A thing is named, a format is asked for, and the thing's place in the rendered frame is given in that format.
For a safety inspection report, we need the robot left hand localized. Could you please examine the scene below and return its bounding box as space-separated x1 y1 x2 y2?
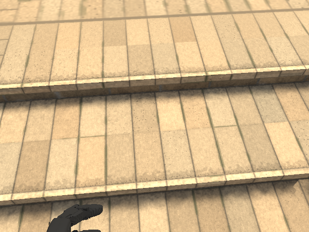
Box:
46 204 103 232

